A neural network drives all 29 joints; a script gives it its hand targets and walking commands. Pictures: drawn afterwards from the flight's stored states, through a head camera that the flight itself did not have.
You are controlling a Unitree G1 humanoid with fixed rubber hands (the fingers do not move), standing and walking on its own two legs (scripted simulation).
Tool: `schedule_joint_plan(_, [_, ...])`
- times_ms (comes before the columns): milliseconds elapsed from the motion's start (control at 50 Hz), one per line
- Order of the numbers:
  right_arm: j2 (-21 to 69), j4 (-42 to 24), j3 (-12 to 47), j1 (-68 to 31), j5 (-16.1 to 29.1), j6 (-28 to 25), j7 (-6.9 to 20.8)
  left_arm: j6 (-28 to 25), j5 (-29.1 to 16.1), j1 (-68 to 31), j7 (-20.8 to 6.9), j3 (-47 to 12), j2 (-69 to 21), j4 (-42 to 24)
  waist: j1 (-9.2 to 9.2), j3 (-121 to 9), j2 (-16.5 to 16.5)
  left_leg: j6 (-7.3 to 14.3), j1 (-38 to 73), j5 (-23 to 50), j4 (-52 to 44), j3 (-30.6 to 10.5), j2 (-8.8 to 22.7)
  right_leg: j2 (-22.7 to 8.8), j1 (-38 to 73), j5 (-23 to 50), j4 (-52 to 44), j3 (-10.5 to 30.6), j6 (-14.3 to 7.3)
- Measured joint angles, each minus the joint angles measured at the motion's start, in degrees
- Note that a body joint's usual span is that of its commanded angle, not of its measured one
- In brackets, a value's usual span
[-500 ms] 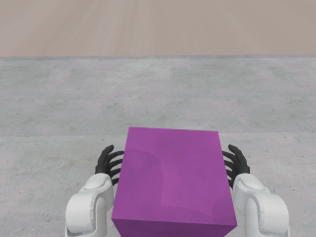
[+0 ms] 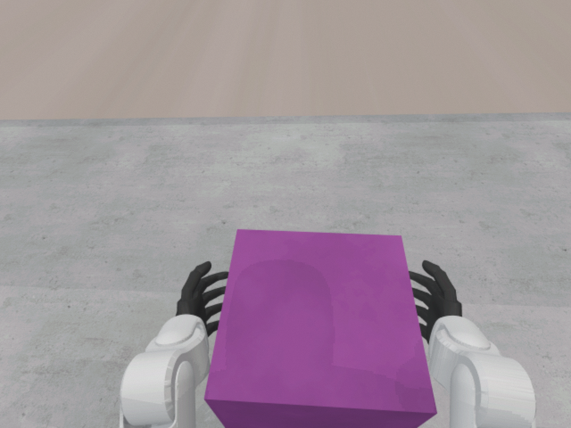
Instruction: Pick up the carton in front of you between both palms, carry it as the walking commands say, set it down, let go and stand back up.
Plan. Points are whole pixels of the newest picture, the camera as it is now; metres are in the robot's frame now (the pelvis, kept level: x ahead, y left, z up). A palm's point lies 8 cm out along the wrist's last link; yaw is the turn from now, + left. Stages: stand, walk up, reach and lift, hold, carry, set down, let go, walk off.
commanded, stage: carry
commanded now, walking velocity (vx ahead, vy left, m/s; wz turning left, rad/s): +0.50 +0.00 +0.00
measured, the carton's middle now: (313, 346) +0.23 +0.00 +0.01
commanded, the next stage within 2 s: none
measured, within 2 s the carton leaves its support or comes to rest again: neither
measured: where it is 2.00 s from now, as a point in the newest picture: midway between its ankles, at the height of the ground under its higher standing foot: (317, 411)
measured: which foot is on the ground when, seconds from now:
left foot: up 0.00-0.32, down 0.34-1.00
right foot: down 0.00-0.36, up 0.38-0.56, down 0.58-1.00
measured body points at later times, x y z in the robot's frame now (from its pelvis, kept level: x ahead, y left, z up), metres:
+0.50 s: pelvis +0.28 +0.02 +0.01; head +0.30 +0.04 +0.45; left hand +0.54 +0.16 +0.07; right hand +0.52 -0.14 +0.07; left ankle +0.36 +0.10 -0.74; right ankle +0.20 -0.09 -0.70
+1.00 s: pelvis +0.38 -0.01 +0.00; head +0.38 -0.01 +0.45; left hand +0.66 +0.13 +0.04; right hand +0.65 -0.17 +0.04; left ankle +0.36 +0.10 -0.73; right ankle +0.31 -0.11 -0.73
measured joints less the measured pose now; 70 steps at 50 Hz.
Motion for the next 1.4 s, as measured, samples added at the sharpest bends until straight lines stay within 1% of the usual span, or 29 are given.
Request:
schedule_joint_plan(20, [0.0,0.0,0.4,0.3,-0.1,-0.2,0.0,-0.2,0.0,0.6,-0.1,0.1,-0.1,-0.3,0.20,0.3,-0.2,0.4,-3.0,1.9,1.0,0.2,0.1,0.3,1.7,0.0,-2.0,0.0,0.0])
schedule_joint_plan(60, [0.1,-0.3,1.0,0.9,-0.5,-1.0,0.2,-0.6,-0.1,1.4,-0.2,0.4,-0.2,-1.1,0.61,0.8,-0.8,0.6,-7.5,5.4,-1.2,0.7,0.5,0.7,5.3,0.0,-5.9,0.1,0.0])
schedule_joint_plan(120, [0.2,-1.2,1.4,1.6,-0.7,-2.2,0.7,-1.4,-0.2,1.8,-0.4,0.2,-0.2,-2.3,0.91,0.6,-1.5,0.0,-11.6,9.4,-9.3,1.2,1.2,1.1,10.5,-0.6,-10.8,0.6,0.5])
schedule_joint_plan(180, [0.2,-2.8,1.4,1.9,-0.7,-2.6,0.8,-1.8,-0.3,1.7,-0.6,-0.3,-0.1,-3.5,0.59,0.1,-1.7,-0.6,-13.2,13.7,-19.4,1.9,1.7,1.3,15.5,-2.2,-14.0,1.0,1.3])
schedule_joint_plan(260, [0.2,-4.8,1.0,1.9,-0.5,-2.3,0.5,-1.3,-0.2,1.0,-0.6,-0.9,0.0,-4.7,-0.41,0.1,-1.6,-0.5,-12.6,18.9,-29.8,4.4,0.8,1.0,21.3,-6.7,-14.3,1.2,3.2])
schedule_joint_plan(300, [0.2,-5.2,1.0,1.7,-0.2,-1.8,0.4,-0.7,0.0,0.8,-0.5,-0.9,0.0,-5.3,-0.69,0.5,-1.7,-0.3,-10.3,22.8,-34.5,6.5,-0.4,0.4,23.4,-10.5,-11.5,1.4,4.5])
schedule_joint_plan(320, [0.2,-5.3,1.0,1.5,-0.1,-1.5,0.3,-0.4,0.0,0.8,-0.5,-0.8,0.0,-5.6,-0.78,0.8,-1.6,-0.2,-8.2,25.5,-37.3,7.7,-0.9,0.0,23.9,-13.0,-8.5,1.3,5.1])
schedule_joint_plan(340, [0.2,-4.8,1.2,1.2,0.0,-1.3,0.3,-0.1,0.1,0.8,-0.5,-0.5,0.0,-5.7,-0.82,0.9,-1.7,1.8,-6.3,25.5,-38.2,8.5,-1.3,-0.6,23.5,-15.6,-4.1,1.4,5.7])
schedule_joint_plan(360, [0.1,-3.3,1.5,0.6,0.0,-1.6,0.4,0.3,0.1,0.1,-0.3,0.2,0.1,-5.2,-1.29,1.2,-3.1,3.9,-6.2,21.8,-36.5,9.1,-2.1,-2.2,21.3,-16.2,2.4,2.1,5.9])
schedule_joint_plan(380, [0.0,-1.9,1.6,-0.3,0.0,-1.8,0.3,0.8,0.1,-0.7,-0.3,0.9,0.2,-4.4,-1.68,1.9,-4.0,5.0,-6.2,19.1,-34.9,9.5,-2.5,-2.5,17.8,-17.1,10.1,4.3,6.3])
schedule_joint_plan(400, [-0.1,-0.8,1.5,-0.9,0.0,-1.8,0.2,1.1,0.3,-1.1,-0.3,1.2,0.2,-3.9,-1.89,2.6,-4.4,5.4,-5.8,17.6,-34.6,9.6,-2.5,-1.9,14.2,-18.5,17.0,6.5,6.4])
schedule_joint_plan(420, [-0.1,-0.2,1.3,-1.1,0.2,-1.8,0.2,1.2,0.5,-1.2,-0.3,1.2,0.2,-3.5,-2.00,3.2,-4.5,4.5,-4.9,17.8,-35.5,9.6,-2.2,-1.0,11.0,-19.4,21.6,8.0,6.1])
schedule_joint_plan(440, [0.0,-0.1,1.1,-0.9,0.3,-1.8,0.2,1.2,0.7,-1.1,-0.3,1.0,0.2,-3.4,-2.08,3.8,-4.3,3.5,-3.8,18.5,-37.0,9.5,-2.1,-0.4,8.6,-20.0,22.9,8.7,5.7])
schedule_joint_plan(460, [0.0,-0.3,0.9,-0.5,0.4,-1.9,0.3,1.1,0.9,-0.8,-0.3,0.6,0.2,-3.3,-2.14,4.1,-4.1,3.6,-2.6,18.5,-38.6,9.4,-2.1,0.0,7.1,-20.2,21.1,8.9,5.4])
schedule_joint_plan(520, [0.1,-1.4,0.7,0.5,0.4,-2.8,0.9,0.1,1.0,-0.3,-0.3,-0.1,0.1,-3.9,-2.40,4.7,-3.5,4.2,0.3,18.1,-41.9,9.2,-2.1,0.4,4.7,-17.8,10.0,8.7,5.1])
schedule_joint_plan(540, [0.2,-1.7,0.7,0.7,0.2,-3.2,1.1,-0.2,1.1,-0.1,-0.3,-0.3,0.0,-4.2,-2.47,4.7,-3.4,4.1,1.0,17.7,-42.2,9.1,-2.0,0.3,4.5,-15.3,6.3,8.3,5.0])
schedule_joint_plan(580, [0.2,-1.9,0.9,1.0,-0.1,-3.7,1.6,-0.6,1.4,0.2,-0.4,-0.6,0.0,-4.6,-2.41,4.2,-3.8,3.6,2.3,16.1,-41.3,9.1,-2.3,-0.5,5.3,-6.8,-1.3,7.2,5.2])
schedule_joint_plan(600, [0.2,-1.8,0.9,1.0,-0.3,-3.8,1.8,-0.6,1.5,0.3,-0.4,-0.7,0.0,-4.6,-2.48,3.6,-4.0,3.3,2.9,14.9,-40.3,9.0,-2.5,-1.0,6.1,-1.7,-2.7,6.8,5.1])
schedule_joint_plan(620, [0.1,-1.3,0.9,1.0,-0.7,-3.7,2.0,-0.7,1.8,0.5,-0.4,-0.8,0.0,-4.0,-2.42,2.6,-3.7,3.0,3.4,13.7,-39.4,8.8,-2.5,-1.1,6.9,-0.7,-2.5,6.5,4.8])
schedule_joint_plan(680, [0.0,1.3,0.7,-0.1,-1.8,-2.8,2.6,-0.2,2.6,-0.1,-0.7,-0.6,0.1,-1.6,-2.02,-0.2,-2.7,2.3,5.1,11.4,-38.7,8.5,-2.1,-0.8,9.0,-5.0,-2.1,6.1,4.3])
schedule_joint_plan(740, [-0.3,5.4,0.2,-2.6,-3.0,-2.7,3.0,-0.5,3.4,-2.4,-1.4,0.1,0.4,2.7,-1.65,-1.7,-1.8,1.4,5.3,9.3,-37.0,8.0,-1.4,-0.4,10.0,-7.0,-1.8,5.6,4.1])
schedule_joint_plan(860, [-0.4,13.4,-0.8,-5.6,-5.1,-5.1,3.9,-3.6,4.8,-5.1,-2.5,1.4,0.5,11.2,-1.19,-1.9,-1.4,0.4,4.6,6.3,-33.6,7.1,-0.4,0.2,10.1,-9.4,0.1,5.0,3.8])
schedule_joint_plan(1060, [-0.4,21.9,-1.9,-7.8,-8.0,-14.3,5.9,-12.8,7.8,-7.9,-5.3,2.3,0.6,20.2,-1.43,0.9,-1.8,-0.2,3.8,4.8,-31.5,6.6,0.3,0.4,9.5,-11.1,1.9,4.5,3.3])
schedule_joint_plan(1280, [0.1,38.5,-6.0,-13.9,-11.5,-26.9,7.1,-25.3,11.9,-13.8,-7.0,6.2,0.1,36.6,-1.65,1.6,-2.0,-0.3,4.5,5.5,-32.1,6.7,0.4,0.6,10.4,-10.3,1.2,4.3,3.2])
schedule_joint_plan(1340, [0.3,40.4,-6.9,-15.1,-11.8,-29.0,7.2,-27.4,12.2,-14.9,-7.1,7.1,0.0,38.5,-1.58,2.0,-2.0,-0.2,4.6,5.9,-32.5,6.7,0.4,0.6,10.4,-9.9,0.9,4.3,3.1])
schedule_joint_plan(1400, [0.4,39.7,-7.2,-15.6,-11.7,-29.1,7.2,-27.5,12.2,-15.5,-7.2,7.3,-0.1,37.8,-1.54,2.3,-2.0,-0.1,4.5,6.4,-32.8,6.8,0.4,0.6,10.2,-9.5,0.7,4.3,3.1])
